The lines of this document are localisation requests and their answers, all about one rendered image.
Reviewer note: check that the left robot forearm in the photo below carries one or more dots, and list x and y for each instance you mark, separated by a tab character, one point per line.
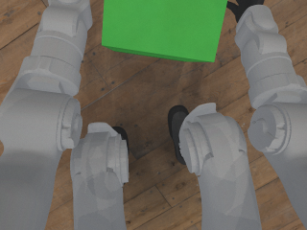
55	60

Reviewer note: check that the carton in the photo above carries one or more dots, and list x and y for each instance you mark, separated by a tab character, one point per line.
182	30

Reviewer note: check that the right robot foot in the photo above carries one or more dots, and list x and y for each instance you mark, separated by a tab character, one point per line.
176	116

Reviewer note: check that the right robot forearm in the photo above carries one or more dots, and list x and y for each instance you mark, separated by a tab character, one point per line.
269	68

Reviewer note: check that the robot right upper arm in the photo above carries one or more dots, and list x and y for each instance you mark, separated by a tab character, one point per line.
279	130

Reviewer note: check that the robot left thigh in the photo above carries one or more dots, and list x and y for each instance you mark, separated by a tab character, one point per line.
98	201

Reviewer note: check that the right robot hand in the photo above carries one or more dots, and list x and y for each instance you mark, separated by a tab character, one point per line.
239	9

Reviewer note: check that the robot left upper arm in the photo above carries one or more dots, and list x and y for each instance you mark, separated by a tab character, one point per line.
36	127

